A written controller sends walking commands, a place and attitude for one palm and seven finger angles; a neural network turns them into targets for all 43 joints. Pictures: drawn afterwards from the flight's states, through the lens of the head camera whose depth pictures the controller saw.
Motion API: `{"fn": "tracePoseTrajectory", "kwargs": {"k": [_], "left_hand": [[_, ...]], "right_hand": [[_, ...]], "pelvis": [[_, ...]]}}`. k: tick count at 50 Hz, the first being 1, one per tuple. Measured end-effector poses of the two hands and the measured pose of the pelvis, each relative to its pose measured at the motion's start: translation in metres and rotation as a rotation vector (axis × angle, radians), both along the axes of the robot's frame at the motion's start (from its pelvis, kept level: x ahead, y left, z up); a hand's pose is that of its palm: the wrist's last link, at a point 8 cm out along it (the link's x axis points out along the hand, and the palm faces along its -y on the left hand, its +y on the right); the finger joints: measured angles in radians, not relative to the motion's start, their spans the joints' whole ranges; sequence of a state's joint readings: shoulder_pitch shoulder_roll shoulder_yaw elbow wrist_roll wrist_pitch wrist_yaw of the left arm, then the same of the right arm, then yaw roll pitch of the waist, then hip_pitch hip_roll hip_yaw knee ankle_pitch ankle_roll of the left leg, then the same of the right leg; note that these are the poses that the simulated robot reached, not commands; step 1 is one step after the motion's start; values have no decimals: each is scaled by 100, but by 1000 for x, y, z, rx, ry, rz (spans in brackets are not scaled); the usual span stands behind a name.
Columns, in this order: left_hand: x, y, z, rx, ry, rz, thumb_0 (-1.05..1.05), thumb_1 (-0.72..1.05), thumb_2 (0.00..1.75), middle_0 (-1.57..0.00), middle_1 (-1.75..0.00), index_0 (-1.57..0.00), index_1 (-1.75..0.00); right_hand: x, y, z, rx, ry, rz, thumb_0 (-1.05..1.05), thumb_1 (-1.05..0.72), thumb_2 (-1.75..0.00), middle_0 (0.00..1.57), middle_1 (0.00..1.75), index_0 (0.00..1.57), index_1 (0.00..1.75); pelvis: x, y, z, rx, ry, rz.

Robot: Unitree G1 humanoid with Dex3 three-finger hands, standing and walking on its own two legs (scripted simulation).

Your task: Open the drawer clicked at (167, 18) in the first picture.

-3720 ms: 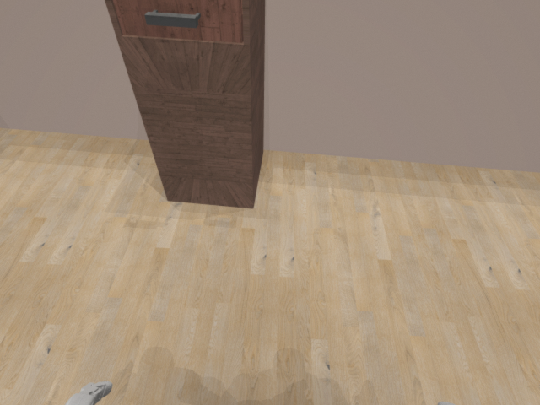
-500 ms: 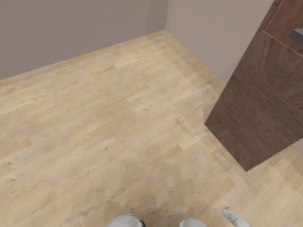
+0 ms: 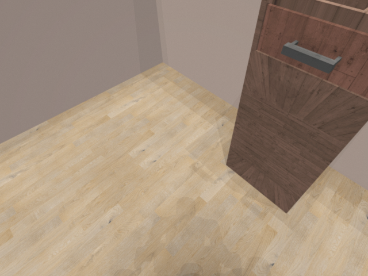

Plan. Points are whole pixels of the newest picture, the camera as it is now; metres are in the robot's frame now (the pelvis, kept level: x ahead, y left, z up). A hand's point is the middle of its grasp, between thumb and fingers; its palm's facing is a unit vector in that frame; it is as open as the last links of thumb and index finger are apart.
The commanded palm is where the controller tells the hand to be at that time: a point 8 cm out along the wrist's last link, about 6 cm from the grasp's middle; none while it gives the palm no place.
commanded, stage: turn to face it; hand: left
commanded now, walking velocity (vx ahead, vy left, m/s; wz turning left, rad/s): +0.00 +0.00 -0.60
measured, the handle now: (311, 54) +0.69 -0.34 +0.12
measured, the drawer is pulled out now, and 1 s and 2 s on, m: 0.00 0.00 0.00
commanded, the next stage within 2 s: take the last steps up to it in 1.24 s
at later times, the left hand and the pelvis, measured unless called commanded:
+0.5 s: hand out of the picture +0.09 +0.26 -0.17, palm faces -0.16 -0.96 -0.24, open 7.3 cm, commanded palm none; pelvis -0.01 +0.06 +0.00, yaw -16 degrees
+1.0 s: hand (135, 274) +0.15 +0.14 -0.15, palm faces -0.58 -0.77 -0.26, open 7.3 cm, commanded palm none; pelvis -0.06 +0.04 +0.00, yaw -36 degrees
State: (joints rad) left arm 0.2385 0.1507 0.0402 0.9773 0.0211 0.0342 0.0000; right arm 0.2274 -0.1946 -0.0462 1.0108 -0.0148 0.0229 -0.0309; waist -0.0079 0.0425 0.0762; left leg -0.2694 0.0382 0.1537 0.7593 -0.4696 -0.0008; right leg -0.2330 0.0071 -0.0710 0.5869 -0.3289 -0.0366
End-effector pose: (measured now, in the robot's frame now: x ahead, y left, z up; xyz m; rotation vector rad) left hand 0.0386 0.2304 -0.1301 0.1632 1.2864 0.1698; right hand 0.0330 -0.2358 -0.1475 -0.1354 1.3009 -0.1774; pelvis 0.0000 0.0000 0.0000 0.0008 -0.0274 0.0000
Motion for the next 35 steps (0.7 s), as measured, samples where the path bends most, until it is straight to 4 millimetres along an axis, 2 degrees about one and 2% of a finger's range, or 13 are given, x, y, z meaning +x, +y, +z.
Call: {"fn": "tracePoseTrajectory", "kwargs": {"k": [5,12,17,22,24,28,32,35], "left_hand": [[-4,-8,8,8,19,-8,0,91,90,-20,-30,-20,-30],[-1,4,13,17,44,-63,0,91,90,-20,-30,-20,-30],[12,28,10,25,35,-109,0,91,90,-20,-30,-20,-30],[34,62,-5,24,14,-163,0,91,90,-20,-30,-20,-30],[47,74,-11,21,-1,-186,0,91,90,-20,-30,-20,-30],[74,85,-6,12,-36,-258,0,91,90,-20,-30,-20,-30],[95,85,1,0,-64,-324,0,91,90,-20,-30,-20,-30],[104,78,4,-3,-62,-376,0,91,90,-20,-30,-20,-30]], "right_hand": [[-11,-18,9,-16,43,-36,0,-91,-90,20,29,20,30],[0,-27,21,-51,-30,-83,0,-91,-90,20,29,19,30],[17,-16,30,-77,-116,-107,0,-91,-90,20,29,19,30],[25,9,40,-117,-213,-138,0,-91,-90,20,29,19,30],[18,20,44,-132,-233,-152,0,-91,-90,20,29,20,30],[-12,40,55,-141,-213,-197,0,-90,-90,20,29,20,30],[-46,54,56,-138,-172,-264,0,-90,-90,20,30,20,30],[-74,62,53,-129,-143,-329,0,-90,-90,20,30,20,30]], "pelvis": [[-2,-8,9,12,8,-41],[-5,-1,13,19,21,-114],[-9,17,12,17,26,-177],[-11,45,3,-3,30,-240],[-14,54,0,4,17,-270],[-16,66,8,-20,-2,-329],[-20,74,13,-30,-5,-381],[-23,77,14,-31,-3,-423]]}}
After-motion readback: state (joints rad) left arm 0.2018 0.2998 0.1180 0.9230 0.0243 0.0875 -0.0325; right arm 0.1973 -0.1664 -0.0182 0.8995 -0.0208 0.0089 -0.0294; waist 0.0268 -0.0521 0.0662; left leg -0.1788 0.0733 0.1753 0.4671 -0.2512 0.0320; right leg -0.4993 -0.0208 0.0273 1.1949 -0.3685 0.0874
